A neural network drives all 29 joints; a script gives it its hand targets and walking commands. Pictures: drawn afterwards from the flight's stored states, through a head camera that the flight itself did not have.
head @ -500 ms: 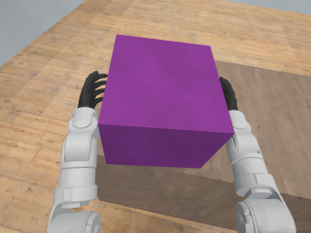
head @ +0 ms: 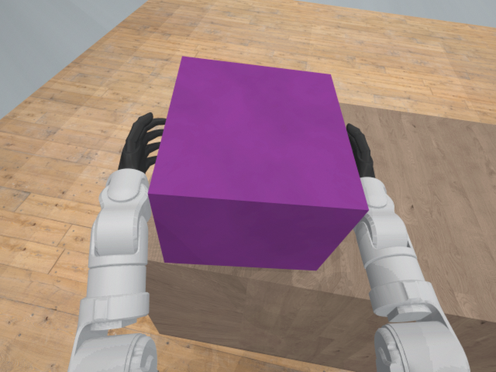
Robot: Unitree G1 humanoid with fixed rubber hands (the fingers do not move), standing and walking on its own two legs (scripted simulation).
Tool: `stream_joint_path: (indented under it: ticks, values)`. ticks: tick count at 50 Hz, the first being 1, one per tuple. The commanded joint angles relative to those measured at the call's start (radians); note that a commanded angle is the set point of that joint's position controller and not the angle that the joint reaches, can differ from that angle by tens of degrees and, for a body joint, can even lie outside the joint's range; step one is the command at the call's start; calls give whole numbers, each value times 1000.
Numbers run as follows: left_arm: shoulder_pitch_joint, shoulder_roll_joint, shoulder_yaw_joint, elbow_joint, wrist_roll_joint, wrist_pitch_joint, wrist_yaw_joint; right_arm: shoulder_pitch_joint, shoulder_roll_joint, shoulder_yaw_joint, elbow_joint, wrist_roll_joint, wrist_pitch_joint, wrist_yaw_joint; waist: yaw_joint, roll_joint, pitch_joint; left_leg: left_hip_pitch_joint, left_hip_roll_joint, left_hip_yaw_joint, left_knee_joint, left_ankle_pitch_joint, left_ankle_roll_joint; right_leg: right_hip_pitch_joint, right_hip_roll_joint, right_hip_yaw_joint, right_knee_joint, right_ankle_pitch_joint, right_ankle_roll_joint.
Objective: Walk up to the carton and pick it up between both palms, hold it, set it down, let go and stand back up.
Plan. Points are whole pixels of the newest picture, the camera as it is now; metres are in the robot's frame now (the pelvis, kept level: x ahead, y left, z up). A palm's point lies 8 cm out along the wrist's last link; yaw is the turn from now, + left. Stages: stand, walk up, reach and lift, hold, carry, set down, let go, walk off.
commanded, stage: reach and lift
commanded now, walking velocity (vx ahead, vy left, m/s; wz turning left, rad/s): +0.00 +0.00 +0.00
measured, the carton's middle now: (250, 165) +0.40 -0.02 +0.12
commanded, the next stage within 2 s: hold in 0.58 s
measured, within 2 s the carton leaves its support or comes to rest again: neither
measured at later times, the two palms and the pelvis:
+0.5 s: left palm (123, 175) +0.34 +0.16 +0.16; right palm (362, 186) +0.33 -0.19 +0.14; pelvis -0.02 +0.02 +0.00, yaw -1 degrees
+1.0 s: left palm (119, 168) +0.35 +0.17 +0.17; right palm (355, 160) +0.37 -0.18 +0.16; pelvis -0.01 -0.02 +0.00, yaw +2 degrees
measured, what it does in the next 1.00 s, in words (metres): stands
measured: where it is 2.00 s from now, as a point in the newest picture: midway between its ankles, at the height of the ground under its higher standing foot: outside the picture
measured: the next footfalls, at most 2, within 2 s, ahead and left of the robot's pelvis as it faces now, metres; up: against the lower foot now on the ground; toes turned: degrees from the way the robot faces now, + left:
none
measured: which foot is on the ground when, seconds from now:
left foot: down 0.00-1.00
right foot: down 0.00-1.00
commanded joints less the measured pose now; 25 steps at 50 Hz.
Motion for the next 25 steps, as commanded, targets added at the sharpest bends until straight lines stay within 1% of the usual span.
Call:
stream_joint_path:
  ticks: [1, 3, 4, 6, 7, 8, 9, 10, 11, 12, 13, 14, 15, 17, 18, 19, 20, 21, 22, 23, 24, 25]
  values:
    - [-447, -430, -466, -199, -107, 13, -148, -547, 546, 456, -465, 95, -54, 109, 2, -24, -516, -24, -71, 10, 1, 476, -52, 449, 36, 15, 113, 518, 27]
    - [-478, -423, -456, -205, -103, 25, -158, -539, 522, 418, -447, 85, -35, 107, -14, -12, -459, -17, -67, 11, -10, 451, -59, 412, 42, 13, 99, 437, 20]
    - [-475, -426, -457, -214, -101, 30, -157, -529, 516, 410, -450, 82, -31, 110, -18, -7, -447, -14, -65, 8, -11, 460, -62, 404, 45, 10, 95, 410, 18]
    - [-470, -437, -480, -220, -96, 45, -159, -536, 494, 379, -438, 86, -25, 117, -33, 33, -411, 7, -51, -1, -8, 481, -80, 351, 50, 10, 83, 340, 5]
    - [-484, -447, -481, -226, -93, 47, -157, -544, 485, 359, -415, 76, -26, 126, -32, 58, -393, 28, -46, -4, -6, 485, -89, 308, 54, 3, 77, 272, -3]
    - [-495, -469, -503, -255, -95, 51, -153, -523, 479, 335, -390, 71, -25, 135, -42, 87, -381, 52, -35, -10, 2, 514, -102, 265, 60, -2, 73, 226, -10]
    - [-489, -463, -489, -231, -84, 57, -152, -534, 470, 329, -374, 68, -25, 142, -35, 82, -356, 57, -34, -11, 0, 521, -103, 255, 59, -1, 64, 198, -15]
    - [-484, -465, -485, -209, -81, 62, -152, -539, 458, 312, -336, 58, -24, 148, -33, 91, -332, 59, -28, -8, -8, 509, -107, 235, 58, -3, 53, 164, -19]
    - [-496, -497, -507, -221, -86, 65, -148, -546, 458, 303, -351, 54, -30, 154, -47, 99, -344, 72, -18, -18, -5, 515, -116, 212, 65, -8, 55, 135, -26]
    - [-496, -504, -512, -212, -86, 68, -143, -574, 453, 289, -356, 53, -34, 160, -48, 110, -348, 79, -16, -21, -6, 519, -117, 198, 66, -8, 48, 119, -31]
    - [-483, -496, -506, -196, -83, 72, -140, -566, 435, 282, -324, 47, -33, 166, -42, 100, -322, 80, -10, -20, -8, 520, -117, 188, 64, -9, 47, 98, -31]
    - [-490, -512, -514, -203, -82, 72, -138, -573, 443, 289, -333, 51, -41, 166, -46, 99, -336, 92, -6, -24, -4, 531, -118, 191, 66, -10, 46, 103, -37]
    - [-473, -503, -500, -183, -69, 78, -134, -569, 433, 275, -302, 48, -37, 174, -38, 114, -306, 83, -7, -22, -9, 527, -120, 183, 63, -10, 44, 89, -35]
    - [-488, -504, -467, -138, -62, 81, -134, -614, 443, 267, -288, 42, -46, 183, -28, 79, -306, 74, -4, -18, -26, 471, -110, 187, 63, -11, 36, 47, -38]
    - [-511, -507, -473, -160, -63, 76, -130, -605, 440, 253, -268, 36, -46, 187, -32, 93, -296, 72, 0, -19, -28, 467, -112, 180, 62, -12, 38, 41, -38]
    - [-510, -510, -465, -147, -61, 79, -129, -631, 443, 251, -288, 40, -52, 189, -20, 70, -305, 51, -4, -16, -35, 436, -103, 200, 63, -11, 36, 45, -36]
    - [-510, -497, -443, -118, -52, 80, -128, -650, 446, 261, -269, 39, -53, 190, -8, 53, -290, 32, -7, -10, -43, 406, -93, 209, 59, -6, 34, 38, -36]
    - [-535, -504, -435, -111, -51, 75, -129, -673, 460, 264, -280, 33, -59, 193, -7, 42, -302, 21, -10, -6, -50, 376, -85, 225, 57, -7, 36, 34, -35]
    - [-549, -487, -413, -92, -42, 70, -128, -705, 470, 269, -268, 33, -62, 198, 16, 24, -294, -4, -15, 5, -63, 329, -72, 240, 53, -8, 39, 26, -28]
    - [-544, -490, -400, -82, -36, 71, -128, -703, 480, 273, -264, 28, -65, 197, 12, 12, -312, -7, -16, 6, -63, 316, -69, 250, 55, -10, 44, 33, -29]
    - [-568, -488, -400, -79, -46, 65, -129, -735, 490, 278, -280, 29, -70, 196, 23, -8, -322, -24, -15, 12, -68, 299, -62, 264, 52, -8, 48, 40, -27]
    - [-610, -486, -396, -73, -47, 55, -127, -761, 499, 290, -272, 23, -76, 197, 31, -13, -348, -33, -19, 14, -70, 275, -55, 271, 50, -8, 49, 29, -26]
